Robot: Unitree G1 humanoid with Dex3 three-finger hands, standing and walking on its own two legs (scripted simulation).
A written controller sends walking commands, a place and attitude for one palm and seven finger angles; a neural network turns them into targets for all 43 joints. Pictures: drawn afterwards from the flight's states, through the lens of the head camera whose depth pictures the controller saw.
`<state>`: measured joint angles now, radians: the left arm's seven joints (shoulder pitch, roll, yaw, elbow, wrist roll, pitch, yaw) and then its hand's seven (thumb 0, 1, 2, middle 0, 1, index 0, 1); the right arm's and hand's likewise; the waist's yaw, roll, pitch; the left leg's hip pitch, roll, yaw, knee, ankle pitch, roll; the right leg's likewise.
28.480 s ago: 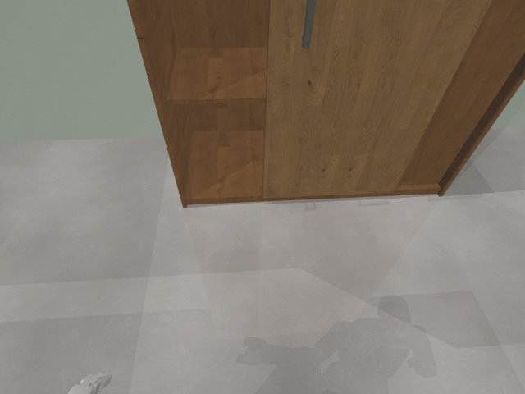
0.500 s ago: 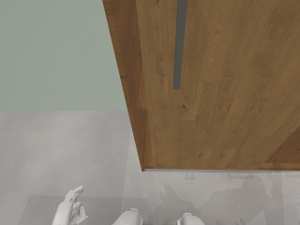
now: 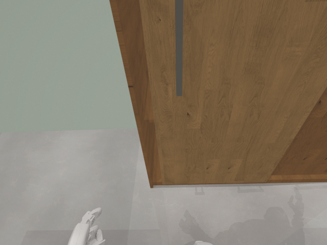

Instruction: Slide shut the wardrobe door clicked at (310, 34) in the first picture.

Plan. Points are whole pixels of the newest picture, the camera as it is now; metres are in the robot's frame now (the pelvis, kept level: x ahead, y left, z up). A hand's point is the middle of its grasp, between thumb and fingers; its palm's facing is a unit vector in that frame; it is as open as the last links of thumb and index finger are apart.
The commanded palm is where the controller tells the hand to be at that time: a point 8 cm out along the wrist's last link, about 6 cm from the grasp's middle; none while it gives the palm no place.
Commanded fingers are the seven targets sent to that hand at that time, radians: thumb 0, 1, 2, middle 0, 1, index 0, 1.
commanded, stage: stop stepping back and stand still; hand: right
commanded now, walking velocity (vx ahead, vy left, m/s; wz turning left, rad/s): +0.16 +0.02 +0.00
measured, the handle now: (178, 50) +0.62 -0.06 +0.20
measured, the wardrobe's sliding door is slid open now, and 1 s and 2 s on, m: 0.06 0.06 0.06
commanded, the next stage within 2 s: let the arm hang, fingers relaxed in 0.58 s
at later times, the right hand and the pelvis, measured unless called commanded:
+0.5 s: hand out of the picture +0.17 -0.30 +0.17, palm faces +0.47 +0.83 -0.32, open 7.4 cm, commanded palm +0.11 -0.33 +0.19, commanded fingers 0.00 -0.90 -0.90 0.20 0.30 0.20 0.30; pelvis -0.04 -0.03 -0.01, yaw +2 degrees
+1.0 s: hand out of the picture +0.00 -0.21 -0.17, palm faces +0.03 +0.99 -0.15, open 7.0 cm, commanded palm none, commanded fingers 0.00 -0.90 -0.90 0.20 0.30 0.20 0.30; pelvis -0.05 -0.04 +0.00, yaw +0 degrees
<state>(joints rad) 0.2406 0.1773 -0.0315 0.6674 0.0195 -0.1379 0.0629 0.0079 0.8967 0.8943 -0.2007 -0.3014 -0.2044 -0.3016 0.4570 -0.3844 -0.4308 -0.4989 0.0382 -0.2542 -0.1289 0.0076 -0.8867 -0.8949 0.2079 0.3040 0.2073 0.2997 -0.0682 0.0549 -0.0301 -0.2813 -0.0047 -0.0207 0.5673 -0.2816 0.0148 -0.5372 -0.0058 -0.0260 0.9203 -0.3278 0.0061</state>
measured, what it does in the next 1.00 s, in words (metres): steps on the spot: right foot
